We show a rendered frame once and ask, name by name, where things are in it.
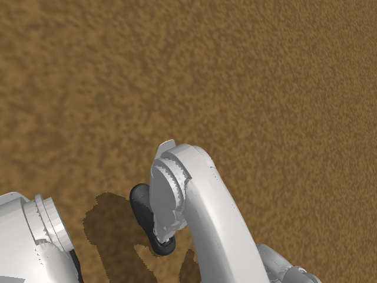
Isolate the right robot hand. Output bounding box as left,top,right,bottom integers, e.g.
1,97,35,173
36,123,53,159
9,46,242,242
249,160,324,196
256,243,293,283

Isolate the right robot arm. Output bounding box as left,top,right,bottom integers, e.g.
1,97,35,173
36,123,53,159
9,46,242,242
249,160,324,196
282,266,322,283

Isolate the right robot foot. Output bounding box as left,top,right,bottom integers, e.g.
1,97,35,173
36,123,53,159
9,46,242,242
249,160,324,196
130,183,176,256

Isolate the left robot foot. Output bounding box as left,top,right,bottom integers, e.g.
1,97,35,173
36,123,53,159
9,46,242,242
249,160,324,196
69,250,84,283

